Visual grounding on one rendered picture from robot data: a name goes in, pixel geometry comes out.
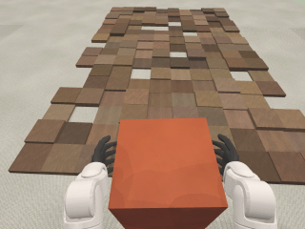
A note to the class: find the robot right forearm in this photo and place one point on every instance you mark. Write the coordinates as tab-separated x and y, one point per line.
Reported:
254	204

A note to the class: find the carton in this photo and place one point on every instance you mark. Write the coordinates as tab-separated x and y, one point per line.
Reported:
165	175

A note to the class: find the left robot hand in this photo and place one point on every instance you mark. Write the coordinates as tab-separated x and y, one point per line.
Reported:
100	153

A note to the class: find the right robot hand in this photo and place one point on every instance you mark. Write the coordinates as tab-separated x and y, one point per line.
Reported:
228	155

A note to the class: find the robot left forearm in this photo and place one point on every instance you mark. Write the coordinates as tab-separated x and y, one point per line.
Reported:
84	198

